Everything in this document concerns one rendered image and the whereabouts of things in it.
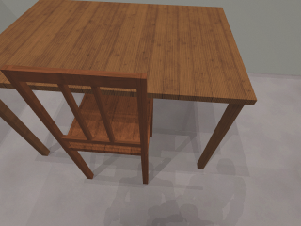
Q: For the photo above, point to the chair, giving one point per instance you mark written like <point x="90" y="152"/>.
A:
<point x="102" y="123"/>

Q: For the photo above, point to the table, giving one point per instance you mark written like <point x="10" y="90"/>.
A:
<point x="187" y="52"/>

